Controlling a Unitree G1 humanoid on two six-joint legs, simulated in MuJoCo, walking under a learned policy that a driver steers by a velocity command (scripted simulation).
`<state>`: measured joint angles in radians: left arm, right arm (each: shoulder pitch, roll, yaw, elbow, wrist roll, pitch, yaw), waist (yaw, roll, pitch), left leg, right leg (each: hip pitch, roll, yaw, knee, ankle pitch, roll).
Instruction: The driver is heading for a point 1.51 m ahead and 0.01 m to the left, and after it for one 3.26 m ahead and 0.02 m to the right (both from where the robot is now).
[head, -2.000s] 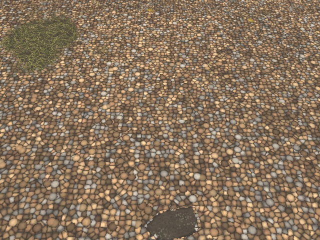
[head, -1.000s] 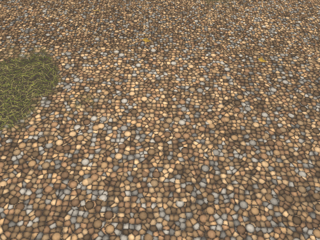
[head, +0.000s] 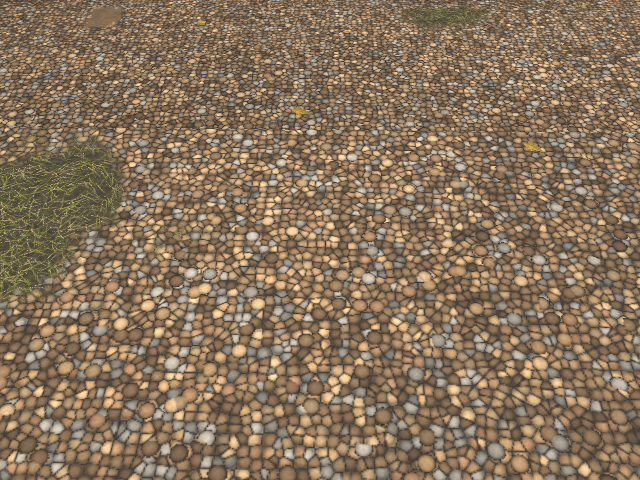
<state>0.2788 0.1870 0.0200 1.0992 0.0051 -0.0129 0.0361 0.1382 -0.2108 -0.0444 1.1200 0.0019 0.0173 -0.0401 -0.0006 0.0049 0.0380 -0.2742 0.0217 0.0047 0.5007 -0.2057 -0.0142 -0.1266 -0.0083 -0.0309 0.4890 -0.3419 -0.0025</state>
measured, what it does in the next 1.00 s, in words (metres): stands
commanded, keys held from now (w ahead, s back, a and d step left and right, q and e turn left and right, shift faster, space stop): no key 1.00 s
